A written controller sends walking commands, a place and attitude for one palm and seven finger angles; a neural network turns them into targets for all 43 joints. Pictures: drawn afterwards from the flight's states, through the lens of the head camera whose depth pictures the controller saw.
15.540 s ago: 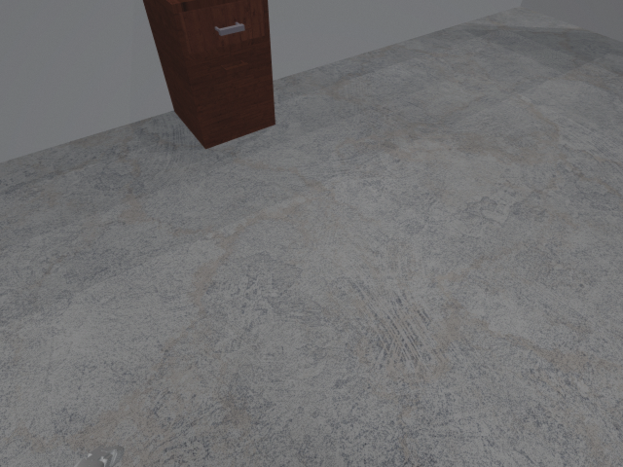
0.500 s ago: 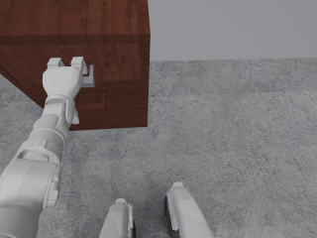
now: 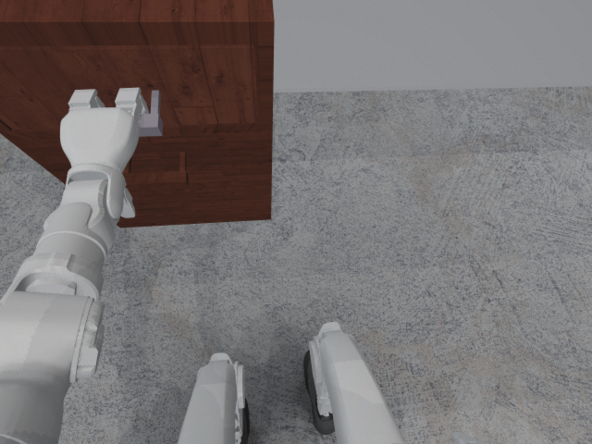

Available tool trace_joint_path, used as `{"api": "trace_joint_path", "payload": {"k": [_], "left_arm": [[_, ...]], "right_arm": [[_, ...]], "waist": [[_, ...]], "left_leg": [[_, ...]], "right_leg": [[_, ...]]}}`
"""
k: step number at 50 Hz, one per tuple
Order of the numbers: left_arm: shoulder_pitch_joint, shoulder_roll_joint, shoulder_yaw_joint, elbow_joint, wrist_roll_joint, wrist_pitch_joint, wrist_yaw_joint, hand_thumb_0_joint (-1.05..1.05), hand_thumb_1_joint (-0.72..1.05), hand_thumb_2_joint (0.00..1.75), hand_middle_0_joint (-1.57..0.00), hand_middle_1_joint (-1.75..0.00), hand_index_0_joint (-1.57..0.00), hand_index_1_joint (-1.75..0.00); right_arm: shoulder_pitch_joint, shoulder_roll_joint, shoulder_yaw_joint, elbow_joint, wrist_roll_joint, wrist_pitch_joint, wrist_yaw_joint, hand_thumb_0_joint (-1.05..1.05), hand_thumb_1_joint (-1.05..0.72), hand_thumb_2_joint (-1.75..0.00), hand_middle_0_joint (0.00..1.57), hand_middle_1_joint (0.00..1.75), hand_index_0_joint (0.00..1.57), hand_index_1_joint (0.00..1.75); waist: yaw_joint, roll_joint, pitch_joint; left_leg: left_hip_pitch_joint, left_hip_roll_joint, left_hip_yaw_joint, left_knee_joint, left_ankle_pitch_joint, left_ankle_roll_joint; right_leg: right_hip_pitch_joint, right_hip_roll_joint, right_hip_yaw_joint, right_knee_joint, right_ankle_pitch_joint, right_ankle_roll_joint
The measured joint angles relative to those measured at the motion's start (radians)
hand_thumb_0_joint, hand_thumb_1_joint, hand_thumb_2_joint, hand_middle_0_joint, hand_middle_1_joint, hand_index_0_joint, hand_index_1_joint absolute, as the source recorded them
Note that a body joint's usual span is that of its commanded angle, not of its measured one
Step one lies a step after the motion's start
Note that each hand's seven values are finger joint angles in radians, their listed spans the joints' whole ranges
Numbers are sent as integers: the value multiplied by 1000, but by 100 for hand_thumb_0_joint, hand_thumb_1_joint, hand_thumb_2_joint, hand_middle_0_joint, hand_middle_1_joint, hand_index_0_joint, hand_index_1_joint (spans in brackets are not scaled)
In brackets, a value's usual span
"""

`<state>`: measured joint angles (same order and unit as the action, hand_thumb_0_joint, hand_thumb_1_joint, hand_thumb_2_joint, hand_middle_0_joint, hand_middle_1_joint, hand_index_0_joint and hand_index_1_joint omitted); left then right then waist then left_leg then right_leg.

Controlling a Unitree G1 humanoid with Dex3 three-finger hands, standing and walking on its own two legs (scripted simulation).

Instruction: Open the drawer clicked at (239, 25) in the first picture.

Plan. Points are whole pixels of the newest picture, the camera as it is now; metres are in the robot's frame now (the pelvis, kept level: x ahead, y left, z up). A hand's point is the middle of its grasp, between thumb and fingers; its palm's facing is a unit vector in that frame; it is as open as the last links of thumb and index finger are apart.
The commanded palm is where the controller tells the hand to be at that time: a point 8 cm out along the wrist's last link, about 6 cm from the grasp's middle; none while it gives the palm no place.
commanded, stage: lower the fingers behind the handle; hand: left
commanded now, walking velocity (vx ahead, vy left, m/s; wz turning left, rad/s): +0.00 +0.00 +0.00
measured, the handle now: (118, 112) +0.58 +0.19 -0.03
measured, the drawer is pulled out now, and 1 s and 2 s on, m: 0.00 0.00 0.05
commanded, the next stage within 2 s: close the thumb around the handle in 0.40 s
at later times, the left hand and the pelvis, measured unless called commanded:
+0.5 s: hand (122, 156) +0.52 +0.19 -0.05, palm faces -0.05 -0.01 -1.00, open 13.9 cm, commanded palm +0.51 +0.19 +0.00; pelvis -0.01 +0.00 -0.01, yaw +0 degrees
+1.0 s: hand (120, 153) +0.53 +0.19 -0.05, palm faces -0.05 -0.02 -1.00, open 7.5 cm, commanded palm +0.51 +0.19 +0.00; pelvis +0.00 +0.00 +0.00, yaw +0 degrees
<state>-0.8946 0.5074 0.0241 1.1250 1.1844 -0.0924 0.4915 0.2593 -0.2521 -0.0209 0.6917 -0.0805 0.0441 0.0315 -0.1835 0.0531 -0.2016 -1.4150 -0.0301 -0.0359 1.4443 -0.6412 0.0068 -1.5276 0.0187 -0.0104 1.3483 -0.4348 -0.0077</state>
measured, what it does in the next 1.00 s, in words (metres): stands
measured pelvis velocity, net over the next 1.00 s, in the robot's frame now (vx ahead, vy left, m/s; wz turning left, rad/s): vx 0.00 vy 0.00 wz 0.00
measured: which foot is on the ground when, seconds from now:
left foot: down 0.00-1.00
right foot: down 0.00-1.00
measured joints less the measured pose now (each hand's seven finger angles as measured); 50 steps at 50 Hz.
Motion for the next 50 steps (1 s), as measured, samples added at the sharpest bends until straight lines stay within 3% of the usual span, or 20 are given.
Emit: {"api": "trace_joint_path", "payload": {"k": [15, 30, 37, 50], "left_arm": [[-15, -13, -14, -6, -7, 21, -10, 0, -49, 30, -30, -120, -31, -120], [-40, 1, -10, 18, -4, 26, -6, 0, -46, 31, -31, -121, -32, -120], [-33, 2, -10, 1, -11, 24, -15, 0, -24, 41, -32, -123, -33, -123], [-21, 2, -5, -10, -14, 12, -18, 0, 42, 69, -36, -130, -38, -130]], "right_arm": [[-2, 6, 2, -5, 6, 5, 5, 0, -90, -90, 20, 30, 20, 30], [4, -1, 10, -11, 7, 0, -1, 0, -90, -90, 20, 30, 20, 30], [8, -1, 6, -7, 8, 4, -1, 0, -90, -90, 20, 30, 20, 30], [-2, 2, 9, -12, 8, 8, -2, 0, -90, -90, 20, 30, 20, 30]], "waist": [[1, 5, 0], [-15, 5, 0], [-7, 5, 2], [-4, 4, 2]], "left_leg": [[-21, -5, 1, 24, 2, 6], [-33, -4, 1, 27, 4, 6], [-31, -3, 2, 26, 1, 6], [-21, -1, 4, 21, -2, 7]], "right_leg": [[-16, -4, 1, 15, 5, 7], [-27, -4, 1, 16, 8, 7], [-27, -3, 1, 17, 5, 7], [-18, -1, 3, 13, 2, 7]]}}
